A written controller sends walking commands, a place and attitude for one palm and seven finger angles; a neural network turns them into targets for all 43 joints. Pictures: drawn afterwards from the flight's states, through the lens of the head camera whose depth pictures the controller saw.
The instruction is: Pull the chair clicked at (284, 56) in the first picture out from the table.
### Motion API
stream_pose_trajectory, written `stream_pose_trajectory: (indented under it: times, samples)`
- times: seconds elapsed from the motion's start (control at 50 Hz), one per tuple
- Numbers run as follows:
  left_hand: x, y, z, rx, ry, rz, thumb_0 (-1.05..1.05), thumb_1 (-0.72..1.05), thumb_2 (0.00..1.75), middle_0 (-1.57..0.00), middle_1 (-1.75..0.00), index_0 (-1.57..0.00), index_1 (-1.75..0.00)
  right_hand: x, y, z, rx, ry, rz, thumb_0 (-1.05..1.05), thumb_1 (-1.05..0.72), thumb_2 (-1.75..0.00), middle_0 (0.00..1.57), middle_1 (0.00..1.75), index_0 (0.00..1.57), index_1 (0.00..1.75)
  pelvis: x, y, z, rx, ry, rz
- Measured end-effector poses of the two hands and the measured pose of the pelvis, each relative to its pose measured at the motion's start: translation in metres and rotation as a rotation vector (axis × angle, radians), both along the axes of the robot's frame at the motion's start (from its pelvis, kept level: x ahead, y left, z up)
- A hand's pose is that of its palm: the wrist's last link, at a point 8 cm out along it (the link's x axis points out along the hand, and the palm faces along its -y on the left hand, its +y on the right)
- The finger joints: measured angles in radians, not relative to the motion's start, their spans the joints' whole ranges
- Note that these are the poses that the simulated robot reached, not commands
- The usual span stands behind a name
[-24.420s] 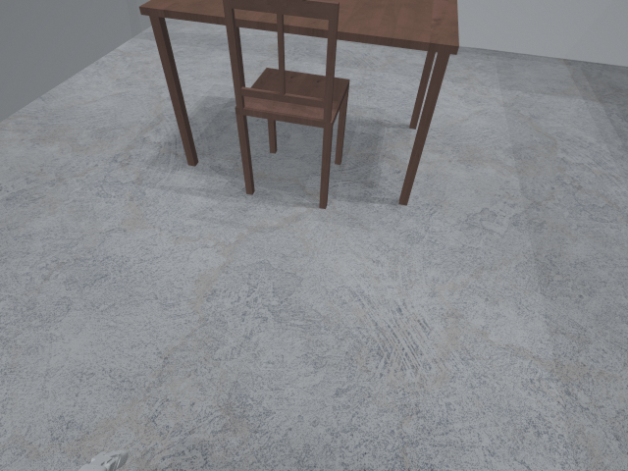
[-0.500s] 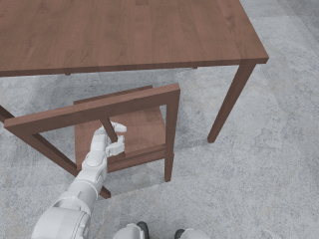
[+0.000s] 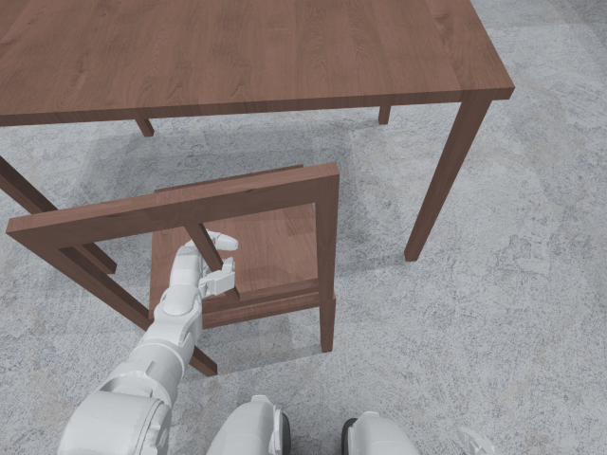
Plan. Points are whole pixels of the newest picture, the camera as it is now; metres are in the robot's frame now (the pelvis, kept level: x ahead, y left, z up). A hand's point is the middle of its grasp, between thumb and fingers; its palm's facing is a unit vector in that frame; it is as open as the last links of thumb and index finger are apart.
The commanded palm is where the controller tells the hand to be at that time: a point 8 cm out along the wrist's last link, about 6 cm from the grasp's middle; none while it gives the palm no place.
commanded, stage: step backward, pulling the chair out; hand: left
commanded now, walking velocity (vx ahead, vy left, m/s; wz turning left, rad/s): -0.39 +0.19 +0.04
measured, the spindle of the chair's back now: (216, 266) +0.39 +0.15 -0.07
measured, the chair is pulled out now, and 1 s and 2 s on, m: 0.21 0.32 0.52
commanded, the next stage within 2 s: stop walking, hand still on the chair in 1.88 s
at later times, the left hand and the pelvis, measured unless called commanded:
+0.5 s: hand (219, 296) +0.33 +0.14 -0.05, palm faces -0.12 -0.98 -0.17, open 5.0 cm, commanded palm +0.31 +0.19 -0.05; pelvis -0.06 +0.05 +0.00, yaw +1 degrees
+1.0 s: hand (208, 353) +0.25 +0.14 -0.05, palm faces -0.04 -0.99 -0.15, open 5.0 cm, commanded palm +0.23 +0.19 -0.04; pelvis -0.13 +0.04 +0.01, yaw +3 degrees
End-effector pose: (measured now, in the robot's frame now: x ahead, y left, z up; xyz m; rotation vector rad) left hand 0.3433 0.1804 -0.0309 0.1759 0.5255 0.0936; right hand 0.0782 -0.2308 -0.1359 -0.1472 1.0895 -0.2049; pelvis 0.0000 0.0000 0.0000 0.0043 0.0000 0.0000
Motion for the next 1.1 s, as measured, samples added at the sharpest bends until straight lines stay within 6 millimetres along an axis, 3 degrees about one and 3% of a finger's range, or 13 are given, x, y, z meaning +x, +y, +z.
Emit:
stream_pose_trajectory:
  times: [0.14,0.26,0.42,0.52,0.6,0.72,0.82,0.9,1.02,1.1]
  samples:
    - [-0.004,-0.001,0.001,-0.014,0.021,0.011,0.03,0.71,0.82,-0.3,-1.14,-0.5,-1.45,-0.014,-0.035,0.017,-0.101,0.082,0.01,0.01,-0.9,-0.9,0.2,0.3,0.2,0.3,-0.003,0.008,0.013,0.05,0.054,0.035]
    - [-0.002,0.002,0.0,-0.02,0.008,-0.072,0.02,0.71,0.8,-0.27,-1.19,-0.5,-1.45,-0.01,-0.038,0.024,-0.207,0.088,0.037,0.01,-0.9,-0.9,0.2,0.3,0.2,0.3,-0.018,0.032,0.009,0.027,0.103,0.088]
    - [-0.013,0.009,0.0,-0.017,-0.028,-0.169,0.01,0.73,0.77,-0.25,-1.22,-0.5,-1.45,-0.018,0.013,0.026,-0.121,0.013,-0.009,0.01,-0.9,-0.9,0.19,0.3,0.2,0.3,-0.046,0.051,0.006,0.009,0.062,0.032]
    - [-0.031,0.012,0.0,-0.023,-0.064,-0.176,0.01,0.74,0.77,-0.24,-1.22,-0.5,-1.45,-0.041,0.043,0.017,-0.046,0.016,-0.028,0.01,-0.9,-0.9,0.2,0.3,0.2,0.3,-0.059,0.055,0.0,0.002,0.053,0.02]
    - [-0.05,0.014,0.001,-0.018,-0.061,-0.165,0.01,0.74,0.77,-0.25,-1.22,-0.5,-1.45,-0.063,0.055,0.01,-0.006,0.054,-0.021,0.01,-0.9,-0.9,0.2,0.3,0.2,0.3,-0.062,0.05,-0.001,0.016,0.04,0.011]
    - [-0.07,0.013,0.002,-0.013,-0.042,-0.081,0.03,0.72,0.8,-0.29,-1.18,-0.5,-1.45,-0.083,0.029,-0.003,0.0,0.122,0.002,0.0,-0.93,-0.9,0.2,0.3,0.21,0.3,-0.071,0.032,0.002,-0.01,0.021,0.037]
    - [-0.081,0.011,0.003,-0.023,-0.02,-0.048,0.04,0.73,0.8,-0.28,-1.16,-0.5,-1.45,-0.092,-0.003,0.008,-0.083,0.11,0.023,0.01,-0.92,-0.9,0.2,0.3,0.2,0.3,-0.096,0.028,0.007,0.024,0.024,0.058]
    - [-0.093,0.011,0.003,-0.027,-0.023,-0.061,0.03,0.73,0.8,-0.27,-1.18,-0.5,-1.45,-0.097,-0.018,0.019,-0.155,0.071,0.032,0.01,-0.91,-0.9,0.2,0.3,0.2,0.3,-0.115,0.034,0.006,0.016,0.039,0.072]
    - [-0.119,0.014,0.004,-0.035,-0.03,-0.098,0.02,0.75,0.79,-0.23,-1.19,-0.5,-1.45,-0.115,-0.009,0.033,-0.169,0.044,0.024,0.01,-0.91,-0.9,0.19,0.3,0.2,0.3,-0.135,0.038,0.009,0.019,0.032,0.056]
    - [-0.138,0.015,0.004,-0.033,-0.014,-0.078,0.03,0.74,0.79,-0.24,-1.18,-0.5,-1.45,-0.129,0.009,0.026,-0.073,0.077,0.056,0.01,-0.91,-0.9,0.19,0.3,0.2,0.3,-0.14,0.028,0.015,-0.007,0.044,0.055]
